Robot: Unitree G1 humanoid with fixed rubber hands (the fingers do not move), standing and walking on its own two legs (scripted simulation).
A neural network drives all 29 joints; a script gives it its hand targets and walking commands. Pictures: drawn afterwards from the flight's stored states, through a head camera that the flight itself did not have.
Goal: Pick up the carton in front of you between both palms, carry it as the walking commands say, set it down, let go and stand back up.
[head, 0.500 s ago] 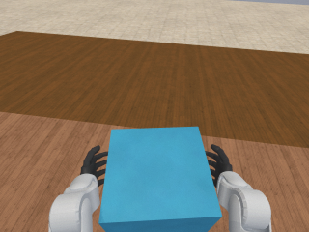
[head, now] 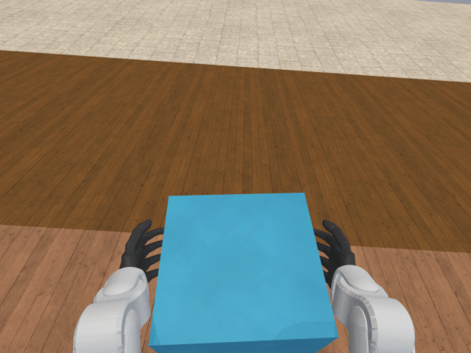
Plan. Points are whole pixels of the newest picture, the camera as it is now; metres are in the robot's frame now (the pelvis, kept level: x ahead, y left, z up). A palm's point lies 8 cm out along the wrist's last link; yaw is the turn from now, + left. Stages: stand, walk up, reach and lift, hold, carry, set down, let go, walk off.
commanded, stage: carry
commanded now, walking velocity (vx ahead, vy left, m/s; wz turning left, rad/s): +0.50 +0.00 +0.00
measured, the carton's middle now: (238, 287) +0.24 -0.01 +0.01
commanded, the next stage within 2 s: none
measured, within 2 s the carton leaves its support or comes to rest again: neither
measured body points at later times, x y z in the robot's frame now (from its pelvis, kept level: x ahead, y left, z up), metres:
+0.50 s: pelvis +0.35 -0.03 +0.00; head +0.35 -0.05 +0.45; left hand +0.58 +0.13 +0.09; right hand +0.60 -0.17 +0.08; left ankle +0.44 +0.13 -0.70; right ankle +0.28 -0.11 -0.75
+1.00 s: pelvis +0.65 +0.02 -0.01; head +0.69 +0.04 +0.43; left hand +0.97 +0.19 +0.08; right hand +0.97 -0.12 +0.08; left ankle +0.63 +0.09 -0.75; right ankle +0.74 -0.09 -0.72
